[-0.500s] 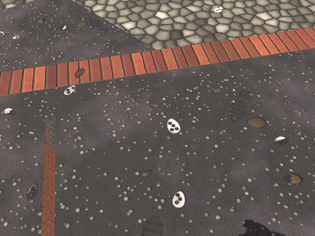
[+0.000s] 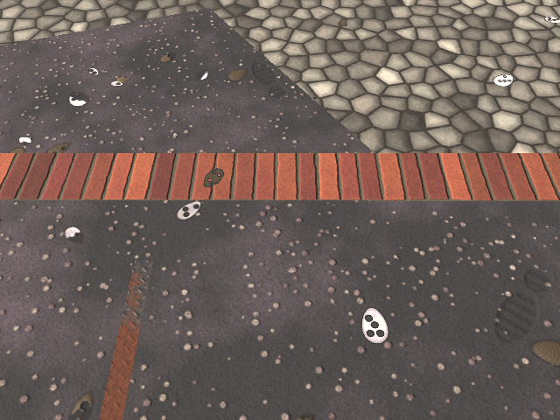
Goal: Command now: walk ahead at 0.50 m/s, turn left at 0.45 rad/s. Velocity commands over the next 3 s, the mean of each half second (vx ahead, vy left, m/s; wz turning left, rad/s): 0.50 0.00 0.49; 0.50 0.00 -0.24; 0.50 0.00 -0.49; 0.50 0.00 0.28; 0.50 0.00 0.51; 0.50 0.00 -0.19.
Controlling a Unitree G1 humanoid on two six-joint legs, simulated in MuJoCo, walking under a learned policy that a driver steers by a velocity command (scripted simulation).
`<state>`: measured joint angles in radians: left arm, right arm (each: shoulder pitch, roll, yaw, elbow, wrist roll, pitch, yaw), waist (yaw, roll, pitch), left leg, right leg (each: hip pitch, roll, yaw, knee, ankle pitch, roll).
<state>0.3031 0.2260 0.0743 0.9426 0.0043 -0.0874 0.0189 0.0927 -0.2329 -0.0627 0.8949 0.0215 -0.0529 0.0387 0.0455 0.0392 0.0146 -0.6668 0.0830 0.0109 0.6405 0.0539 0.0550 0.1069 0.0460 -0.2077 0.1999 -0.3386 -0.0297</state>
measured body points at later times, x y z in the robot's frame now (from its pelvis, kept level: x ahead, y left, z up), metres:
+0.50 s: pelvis +0.30 +0.04 +0.01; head +0.33 +0.06 +0.46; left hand +0.46 +0.33 -0.08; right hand +0.42 -0.23 -0.11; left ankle +0.19 +0.11 -0.73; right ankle +0.52 -0.07 -0.70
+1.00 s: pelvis +0.58 +0.08 +0.01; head +0.61 +0.08 +0.46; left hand +0.55 +0.36 -0.11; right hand +0.85 -0.11 -0.06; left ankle +0.71 +0.24 -0.71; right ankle +0.52 -0.04 -0.73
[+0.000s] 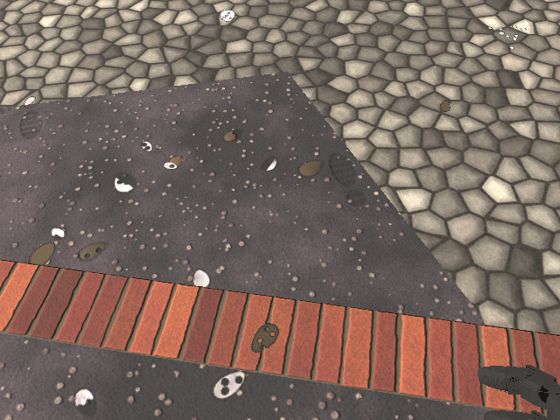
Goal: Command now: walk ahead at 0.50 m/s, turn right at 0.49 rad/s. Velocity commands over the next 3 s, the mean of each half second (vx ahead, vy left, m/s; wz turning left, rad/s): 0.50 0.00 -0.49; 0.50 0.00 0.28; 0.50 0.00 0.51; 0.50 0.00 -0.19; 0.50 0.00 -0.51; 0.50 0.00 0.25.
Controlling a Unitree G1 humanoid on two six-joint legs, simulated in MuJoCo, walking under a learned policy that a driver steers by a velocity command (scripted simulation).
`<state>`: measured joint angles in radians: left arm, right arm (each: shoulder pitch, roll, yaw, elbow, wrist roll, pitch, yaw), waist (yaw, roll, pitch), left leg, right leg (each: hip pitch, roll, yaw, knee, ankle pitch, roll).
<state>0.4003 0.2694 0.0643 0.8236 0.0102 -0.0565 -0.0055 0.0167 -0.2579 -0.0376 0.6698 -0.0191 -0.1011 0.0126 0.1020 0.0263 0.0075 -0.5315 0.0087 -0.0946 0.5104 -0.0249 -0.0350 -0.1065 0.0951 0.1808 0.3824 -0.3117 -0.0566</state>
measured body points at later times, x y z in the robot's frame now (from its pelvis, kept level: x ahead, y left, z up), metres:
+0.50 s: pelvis +0.28 -0.01 -0.01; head +0.30 -0.02 +0.44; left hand +0.56 +0.12 -0.10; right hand +0.15 -0.23 -0.15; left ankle +0.14 +0.14 -0.74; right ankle +0.40 -0.18 -0.72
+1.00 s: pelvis +0.56 -0.08 -0.02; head +0.57 -0.07 +0.43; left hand +0.55 +0.16 -0.16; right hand +0.71 -0.31 -0.12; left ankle +0.68 +0.03 -0.71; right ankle +0.40 -0.18 -0.74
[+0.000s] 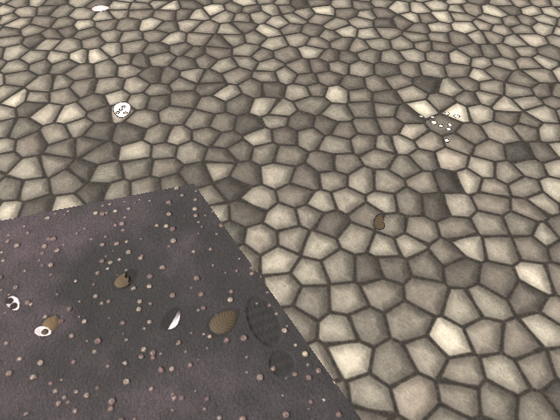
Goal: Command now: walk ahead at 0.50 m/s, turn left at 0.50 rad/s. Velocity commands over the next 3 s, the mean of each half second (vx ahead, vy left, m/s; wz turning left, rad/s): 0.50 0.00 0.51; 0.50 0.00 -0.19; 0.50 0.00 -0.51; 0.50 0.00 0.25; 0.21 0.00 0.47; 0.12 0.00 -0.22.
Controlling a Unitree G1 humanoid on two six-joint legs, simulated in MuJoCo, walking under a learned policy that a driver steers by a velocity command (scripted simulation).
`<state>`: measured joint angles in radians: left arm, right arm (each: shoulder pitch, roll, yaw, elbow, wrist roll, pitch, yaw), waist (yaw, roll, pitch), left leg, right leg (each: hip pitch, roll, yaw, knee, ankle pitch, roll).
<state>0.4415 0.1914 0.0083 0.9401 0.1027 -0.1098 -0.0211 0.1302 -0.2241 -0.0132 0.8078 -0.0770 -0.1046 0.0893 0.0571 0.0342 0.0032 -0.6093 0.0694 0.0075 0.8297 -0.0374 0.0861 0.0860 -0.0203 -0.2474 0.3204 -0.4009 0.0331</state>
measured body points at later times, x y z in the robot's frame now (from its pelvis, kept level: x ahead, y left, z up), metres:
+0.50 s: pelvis +0.31 +0.02 -0.12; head +0.32 +0.02 +0.33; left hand +0.45 +0.28 -0.21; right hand +0.34 -0.24 -0.26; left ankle +0.12 +0.11 -0.69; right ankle +0.41 -0.07 -0.86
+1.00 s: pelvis +0.55 +0.14 -0.12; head +0.56 +0.16 +0.33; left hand +0.55 +0.43 -0.26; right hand +0.73 -0.08 -0.21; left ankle +0.56 +0.26 -0.85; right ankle +0.51 -0.02 -0.76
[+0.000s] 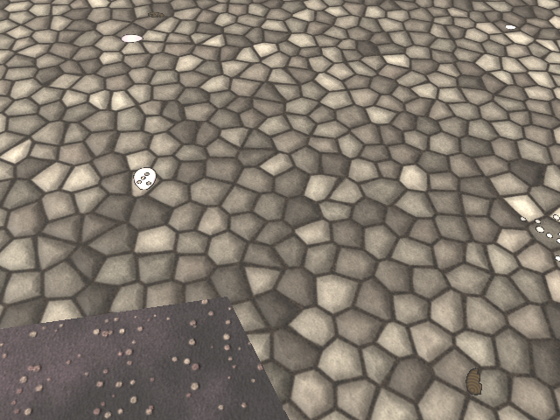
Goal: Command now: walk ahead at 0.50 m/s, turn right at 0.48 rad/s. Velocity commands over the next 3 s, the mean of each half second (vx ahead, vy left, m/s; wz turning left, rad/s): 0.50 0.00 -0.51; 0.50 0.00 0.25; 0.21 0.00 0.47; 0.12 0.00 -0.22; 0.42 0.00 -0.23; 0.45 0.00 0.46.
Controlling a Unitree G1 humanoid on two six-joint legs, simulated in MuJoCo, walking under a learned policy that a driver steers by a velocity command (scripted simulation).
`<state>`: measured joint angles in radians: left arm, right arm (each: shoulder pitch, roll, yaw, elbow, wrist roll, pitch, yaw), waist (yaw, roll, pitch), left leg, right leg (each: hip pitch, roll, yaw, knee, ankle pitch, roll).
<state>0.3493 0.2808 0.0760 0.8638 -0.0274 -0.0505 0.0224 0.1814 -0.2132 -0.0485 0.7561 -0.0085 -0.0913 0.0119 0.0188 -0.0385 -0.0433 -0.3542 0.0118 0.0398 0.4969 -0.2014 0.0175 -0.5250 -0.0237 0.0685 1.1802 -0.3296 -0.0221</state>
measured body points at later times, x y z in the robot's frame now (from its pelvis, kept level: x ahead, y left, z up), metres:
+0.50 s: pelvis +0.24 -0.08 -0.01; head +0.28 -0.10 +0.44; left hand +0.47 +0.12 -0.11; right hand +0.23 -0.37 -0.14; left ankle +0.16 +0.10 -0.64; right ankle +0.28 -0.17 -0.74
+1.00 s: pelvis +0.54 -0.11 -0.02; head +0.58 -0.12 +0.43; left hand +0.62 +0.16 -0.15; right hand +0.69 -0.39 -0.12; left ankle +0.64 -0.06 -0.74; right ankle +0.32 -0.20 -0.66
